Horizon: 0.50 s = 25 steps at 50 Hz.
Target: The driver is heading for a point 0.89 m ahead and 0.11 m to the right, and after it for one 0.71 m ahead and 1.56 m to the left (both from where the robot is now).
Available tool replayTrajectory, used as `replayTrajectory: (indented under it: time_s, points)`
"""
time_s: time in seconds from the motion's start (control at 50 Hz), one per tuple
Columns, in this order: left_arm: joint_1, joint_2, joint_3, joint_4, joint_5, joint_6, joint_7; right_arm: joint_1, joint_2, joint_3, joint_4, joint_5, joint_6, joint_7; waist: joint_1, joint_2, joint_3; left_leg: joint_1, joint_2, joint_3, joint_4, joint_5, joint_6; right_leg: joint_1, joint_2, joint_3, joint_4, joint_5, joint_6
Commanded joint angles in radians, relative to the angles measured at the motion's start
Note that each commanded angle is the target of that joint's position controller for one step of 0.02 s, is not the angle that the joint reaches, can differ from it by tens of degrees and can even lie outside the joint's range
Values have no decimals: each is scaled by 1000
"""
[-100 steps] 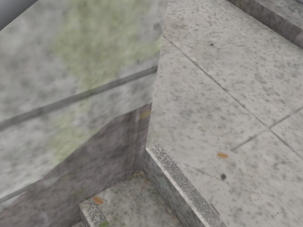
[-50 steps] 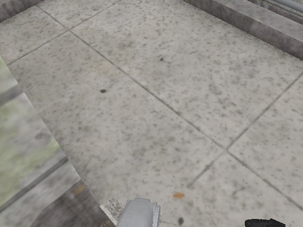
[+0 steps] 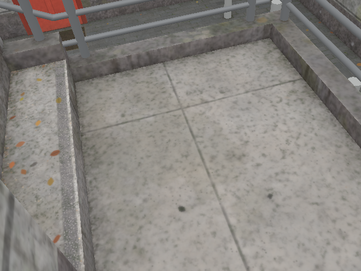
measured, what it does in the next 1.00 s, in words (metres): walks ahead: left foot, then left foot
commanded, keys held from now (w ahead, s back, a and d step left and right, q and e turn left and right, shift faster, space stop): w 1.00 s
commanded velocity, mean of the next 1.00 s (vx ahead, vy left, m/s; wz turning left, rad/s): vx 0.40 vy -0.02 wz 0.04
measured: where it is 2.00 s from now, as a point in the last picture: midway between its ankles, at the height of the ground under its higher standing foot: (220, 223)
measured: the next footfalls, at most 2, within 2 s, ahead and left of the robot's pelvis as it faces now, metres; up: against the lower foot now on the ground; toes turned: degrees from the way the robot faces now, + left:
left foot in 0.18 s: +0.04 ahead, +0.05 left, +0.01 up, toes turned +0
left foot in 0.84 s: +0.43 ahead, +0.00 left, +0.00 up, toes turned +2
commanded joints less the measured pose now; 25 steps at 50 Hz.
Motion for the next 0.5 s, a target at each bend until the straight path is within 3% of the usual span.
replayTrajectory:
  time_s: [0.02, 0.06, 0.12, 0.14, 0.16, 0.18, 0.2, 0.22, 0.24, 0.26, 0.28, 0.3, 0.32, 0.34, 0.36, 0.4, 0.44, 0.5]
  points:
    - [-21, 75, 20, -47, 4, -47, 18, 46, -51, -14, -37, -1, -9, 4, -36, -236, -52, 1, 46, 76, -41, 27, 21, 110, -193, 223, -283, 267, -144]
    - [46, 61, 20, -9, 8, -53, 22, 26, -7, 5, -24, -1, -10, 7, -16, -219, -67, 26, 60, 114, -204, 21, 39, 202, -174, 213, -271, 285, -149]
    - [98, 79, 31, 29, 16, -46, 15, -8, 21, 24, -29, 11, -9, 3, 10, -219, -55, 107, 44, 167, -450, -4, 62, 242, -161, 200, -241, 265, -159]
    - [94, 76, 30, 38, 12, -43, 15, 17, 33, 30, -18, 8, -13, -2, -15, -193, -53, 180, 50, 169, -576, 101, 66, 214, -148, 192, -227, 246, -145]
    - [91, 93, 37, 39, -6, -43, 28, 79, 48, 38, 6, -4, -27, -18, -43, -88, -74, 316, 74, 139, -682, 283, 78, 131, -158, 218, -225, 204, -131]
    - [93, 86, 34, 40, -11, -50, 32, 90, 0, 32, 0, -15, -43, -22, -48, -35, -77, 425, 173, 32, -704, 359, 91, 31, -134, 204, -218, 117, -78]
    - [117, 84, 43, 32, -18, -49, 27, 40, -94, 13, -23, -17, -50, -22, 2, 52, -14, 353, 285, -106, -672, 432, 141, -19, -31, 130, -193, 30, -35]
    - [73, 167, 71, -12, -8, -52, 3, 165, -148, -24, 41, 17, -38, 21, -30, 141, -108, 283, 206, -114, -697, -437, 218, 14, -32, 130, -175, -434, -65]
    - [5, 143, 68, -29, -5, -50, -18, 59, -73, -4, 8, 21, -39, 39, -17, 161, 108, 90, 212, -117, -739, -381, 229, 3, -29, 119, -122, -343, -71]
    - [54, 125, 66, -11, -6, -54, -28, -22, -13, 12, -16, 24, -47, 44, 31, 97, 128, -20, 196, -91, -740, -243, 205, 95, -45, 152, -145, -310, -78]
    - [187, 127, 74, 35, 1, -65, -28, -98, 16, 18, -43, 15, -59, 42, 104, 5, 97, -130, 128, 0, -629, -101, 162, 267, -99, 254, -245, -358, -104]
    - [325, 177, 98, 77, 23, -77, -21, -146, 49, 29, -54, 11, -75, 41, 169, -180, 58, -260, 32, 148, -377, 73, 125, 442, -250, 498, -432, -480, -137]
    - [347, 172, 101, 96, 22, -78, 1, -148, -5, 15, -56, -12, -84, 30, 156, -150, 115, -381, 43, 139, -217, 97, 116, 472, -331, 623, -479, -535, -142]
    - [323, 161, 95, 95, 17, -85, 12, -111, -9, 11, -42, -18, -92, 31, 116, -82, 109, -399, 65, 88, -112, 147, 116, 450, -333, 634, -478, -517, -138]
    - [287, 151, 91, 91, 10, -93, 17, -73, -7, 11, -24, -12, -99, 39, 80, -60, 92, -386, 83, 63, -64, 208, 113, 425, -312, 586, -486, -475, -111]
    - [243, 131, 84, 96, 0, -112, 20, -29, -11, 7, 6, -10, -102, 55, 40, -79, 72, -355, 112, 78, -32, 296, 94, 385, -248, 454, -510, -343, -69]
    - [260, 115, 79, 119, -3, -124, 19, -8, -8, 9, 34, -23, -95, 59, 37, -99, 70, -369, 121, 105, 10, 387, 75, 370, -183, 345, -491, -152, -41]
    - [310, 124, 73, 152, -6, -127, 17, -75, -6, 14, 25, -30, -81, 65, 56, -118, 69, -440, 137, 135, 67, 446, 50, 383, -163, 278, -459, 64, -17]
Velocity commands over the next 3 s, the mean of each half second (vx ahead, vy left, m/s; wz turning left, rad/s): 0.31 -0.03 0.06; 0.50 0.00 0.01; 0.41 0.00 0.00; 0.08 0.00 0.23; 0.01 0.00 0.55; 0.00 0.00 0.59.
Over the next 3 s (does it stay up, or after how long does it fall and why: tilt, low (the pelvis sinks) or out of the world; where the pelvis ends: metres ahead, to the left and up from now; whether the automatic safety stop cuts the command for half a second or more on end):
stays up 0.61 -0.07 0.01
